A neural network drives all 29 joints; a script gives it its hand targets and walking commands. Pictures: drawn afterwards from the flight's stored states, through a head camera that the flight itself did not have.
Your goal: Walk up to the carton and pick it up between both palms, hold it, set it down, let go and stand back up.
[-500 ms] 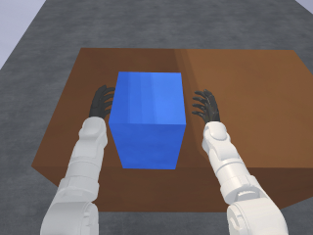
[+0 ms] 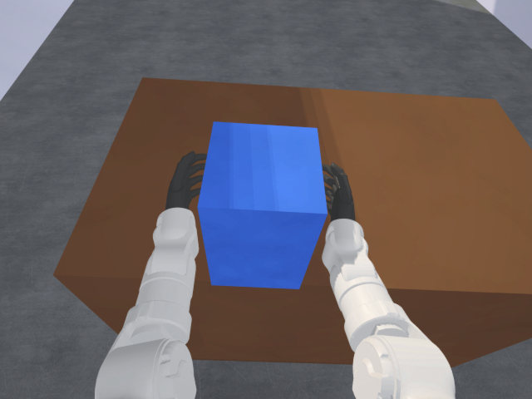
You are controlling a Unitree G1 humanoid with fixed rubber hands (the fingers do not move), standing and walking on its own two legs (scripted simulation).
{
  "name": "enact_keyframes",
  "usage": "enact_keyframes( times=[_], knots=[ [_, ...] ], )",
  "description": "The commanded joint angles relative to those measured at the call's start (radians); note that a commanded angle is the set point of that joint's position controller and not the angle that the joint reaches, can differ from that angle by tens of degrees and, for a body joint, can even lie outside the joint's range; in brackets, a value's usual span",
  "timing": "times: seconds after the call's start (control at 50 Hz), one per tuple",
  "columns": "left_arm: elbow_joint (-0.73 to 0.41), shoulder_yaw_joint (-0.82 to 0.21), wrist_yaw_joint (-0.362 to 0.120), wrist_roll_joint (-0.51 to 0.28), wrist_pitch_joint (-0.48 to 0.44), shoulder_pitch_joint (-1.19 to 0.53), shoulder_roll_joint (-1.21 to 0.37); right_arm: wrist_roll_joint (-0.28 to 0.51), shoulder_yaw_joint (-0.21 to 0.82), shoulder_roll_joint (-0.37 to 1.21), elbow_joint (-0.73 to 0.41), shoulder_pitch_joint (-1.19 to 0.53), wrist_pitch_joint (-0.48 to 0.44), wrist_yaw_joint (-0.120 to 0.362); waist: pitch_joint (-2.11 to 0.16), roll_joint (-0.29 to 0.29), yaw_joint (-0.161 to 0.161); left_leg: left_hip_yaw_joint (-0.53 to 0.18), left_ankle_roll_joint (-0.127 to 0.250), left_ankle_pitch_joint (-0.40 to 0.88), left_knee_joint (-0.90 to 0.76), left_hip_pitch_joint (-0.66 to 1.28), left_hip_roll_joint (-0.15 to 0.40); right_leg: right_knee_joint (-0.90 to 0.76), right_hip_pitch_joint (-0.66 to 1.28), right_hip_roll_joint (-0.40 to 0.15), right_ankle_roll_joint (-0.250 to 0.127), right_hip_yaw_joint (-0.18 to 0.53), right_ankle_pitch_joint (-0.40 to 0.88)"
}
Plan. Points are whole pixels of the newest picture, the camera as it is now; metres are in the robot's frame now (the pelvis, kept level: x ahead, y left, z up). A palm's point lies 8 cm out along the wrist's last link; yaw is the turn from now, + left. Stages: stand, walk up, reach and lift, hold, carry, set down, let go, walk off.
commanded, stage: reach and lift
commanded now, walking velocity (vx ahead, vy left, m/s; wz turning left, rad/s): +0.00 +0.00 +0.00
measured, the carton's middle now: (260, 212) +0.39 +0.04 +0.03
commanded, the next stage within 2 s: none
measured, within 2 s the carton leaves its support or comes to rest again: leaves its support in 1.88 s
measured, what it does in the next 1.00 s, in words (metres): stands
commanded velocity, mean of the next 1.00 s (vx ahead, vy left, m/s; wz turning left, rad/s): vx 0.00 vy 0.00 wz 0.00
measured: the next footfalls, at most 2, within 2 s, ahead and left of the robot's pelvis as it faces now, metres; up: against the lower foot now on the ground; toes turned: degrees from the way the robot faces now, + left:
none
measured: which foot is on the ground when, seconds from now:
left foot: down 0.00-1.00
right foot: down 0.00-1.00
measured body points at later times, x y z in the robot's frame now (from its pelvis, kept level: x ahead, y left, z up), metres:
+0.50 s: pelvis +0.00 +0.00 +0.00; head +0.02 +0.03 +0.45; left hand +0.38 +0.15 +0.06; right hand +0.38 -0.10 +0.05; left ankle -0.01 +0.11 -0.75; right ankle +0.02 -0.10 -0.75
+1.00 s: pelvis +0.00 +0.00 +0.00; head +0.02 +0.01 +0.45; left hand +0.38 +0.15 +0.06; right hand +0.38 -0.10 +0.05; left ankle -0.01 +0.11 -0.75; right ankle +0.02 -0.10 -0.75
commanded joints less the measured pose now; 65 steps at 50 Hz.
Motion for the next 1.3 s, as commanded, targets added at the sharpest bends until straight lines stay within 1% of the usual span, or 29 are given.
enact_keyframes(
  times=[0.0,0.04,0.1,0.24,0.34,0.44,0.54,0.76,0.88,1.08,1.28],
  knots=[
    [-0.105,-0.284,-0.143,0.090,0.018,-0.399,-0.566,-0.194,0.145,0.474,-0.169,-0.434,-0.066,0.168,-0.509,0.096,-0.050,0.069,-0.112,0.494,-0.031,0.212,-0.015,-0.012,0.311,0.003,0.025,-0.063,0.292],
    [-0.120,-0.296,-0.150,0.107,0.037,-0.384,-0.576,-0.201,0.164,0.477,-0.159,-0.417,-0.076,0.180,-0.516,0.090,-0.050,0.073,-0.121,0.559,-0.019,0.235,-0.010,-0.011,0.322,0.011,0.024,-0.072,0.319],
    [-0.143,-0.296,-0.153,0.127,0.058,-0.360,-0.569,-0.199,0.181,0.470,-0.137,-0.392,-0.095,0.183,-0.469,0.080,-0.045,0.081,-0.118,0.573,-0.025,0.205,-0.008,-0.006,0.348,0.013,0.029,-0.076,0.338],
    [-0.131,-0.297,-0.156,0.126,0.082,-0.348,-0.557,-0.165,0.209,0.465,-0.130,-0.425,-0.117,0.185,-0.362,0.061,-0.023,0.090,-0.099,0.498,-0.056,0.149,-0.001,-0.012,0.371,0.000,0.035,-0.075,0.315],
    [-0.130,-0.291,-0.154,0.120,0.090,-0.358,-0.550,-0.157,0.205,0.456,-0.128,-0.430,-0.109,0.185,-0.334,0.060,-0.019,0.096,-0.086,0.411,-0.082,0.132,0.000,-0.022,0.373,-0.010,0.034,-0.067,0.262],
    [-0.120,-0.279,-0.152,0.122,0.083,-0.356,-0.546,-0.170,0.188,0.458,-0.132,-0.416,-0.107,0.183,-0.346,0.061,-0.021,0.102,-0.077,0.356,-0.100,0.122,-0.001,-0.031,0.374,-0.018,0.034,-0.062,0.226],
    [-0.105,-0.265,-0.154,0.132,0.066,-0.350,-0.543,-0.194,0.171,0.468,-0.140,-0.410,-0.115,0.180,-0.359,0.059,-0.023,0.104,-0.070,0.342,-0.107,0.107,-0.003,-0.032,0.384,-0.022,0.038,-0.061,0.234],
    [-0.058,-0.245,-0.161,0.135,0.041,-0.363,-0.532,-0.224,0.162,0.485,-0.103,-0.412,-0.132,0.174,-0.337,0.030,-0.025,0.107,-0.050,0.312,-0.123,0.077,-0.001,-0.036,0.386,-0.022,0.045,-0.059,0.229],
    [-0.037,-0.239,-0.162,0.134,0.031,-0.381,-0.530,-0.228,0.159,0.496,-0.085,-0.421,-0.138,0.167,-0.331,0.028,-0.026,0.108,-0.039,0.277,-0.133,0.055,-0.002,-0.041,0.386,-0.026,0.045,-0.053,0.208],
    [-0.015,-0.229,-0.161,0.142,0.023,-0.403,-0.534,-0.240,0.137,0.501,-0.062,-0.436,-0.144,0.162,-0.338,0.042,-0.027,0.110,-0.034,0.243,-0.138,0.050,-0.002,-0.051,0.352,-0.027,0.040,-0.053,0.149],
    [0.005,-0.219,-0.154,0.153,0.012,-0.413,-0.539,-0.248,0.126,0.501,-0.034,-0.447,-0.155,0.159,-0.353,0.044,-0.023,0.110,-0.033,0.258,-0.128,0.057,0.000,-0.052,0.326,-0.022,0.035,-0.056,0.144]
  ],
)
